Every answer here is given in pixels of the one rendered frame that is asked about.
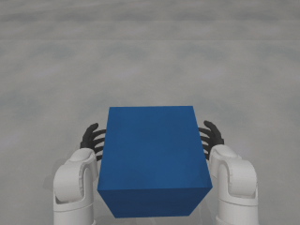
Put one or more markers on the robot left hand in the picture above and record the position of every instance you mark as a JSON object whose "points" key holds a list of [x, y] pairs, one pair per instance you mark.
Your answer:
{"points": [[89, 142]]}

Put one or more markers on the robot right hand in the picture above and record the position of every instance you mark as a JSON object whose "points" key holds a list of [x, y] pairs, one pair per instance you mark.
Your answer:
{"points": [[214, 137]]}

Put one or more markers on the robot left forearm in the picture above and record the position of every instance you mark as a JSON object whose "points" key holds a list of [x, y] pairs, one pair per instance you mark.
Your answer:
{"points": [[72, 189]]}

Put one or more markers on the robot right forearm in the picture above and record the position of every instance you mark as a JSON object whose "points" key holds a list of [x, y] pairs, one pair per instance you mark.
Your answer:
{"points": [[237, 187]]}

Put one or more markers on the carton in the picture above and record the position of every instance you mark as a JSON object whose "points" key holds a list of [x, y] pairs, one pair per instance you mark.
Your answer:
{"points": [[153, 164]]}

